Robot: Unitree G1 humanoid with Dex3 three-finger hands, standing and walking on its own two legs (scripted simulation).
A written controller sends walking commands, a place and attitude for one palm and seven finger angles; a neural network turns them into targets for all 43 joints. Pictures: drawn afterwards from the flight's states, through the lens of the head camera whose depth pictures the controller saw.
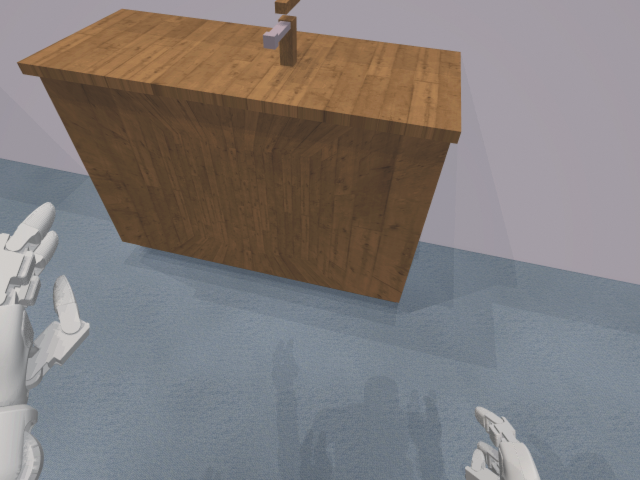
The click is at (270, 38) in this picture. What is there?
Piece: tap's lever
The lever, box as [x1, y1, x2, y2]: [263, 32, 278, 49]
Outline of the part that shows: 265,32 263,34 264,47 274,49 278,45 277,33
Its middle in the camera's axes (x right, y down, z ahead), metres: -0.12 -0.45 +0.88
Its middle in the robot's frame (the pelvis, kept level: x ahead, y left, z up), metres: +0.97 +0.18 +0.14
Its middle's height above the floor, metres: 0.91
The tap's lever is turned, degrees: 0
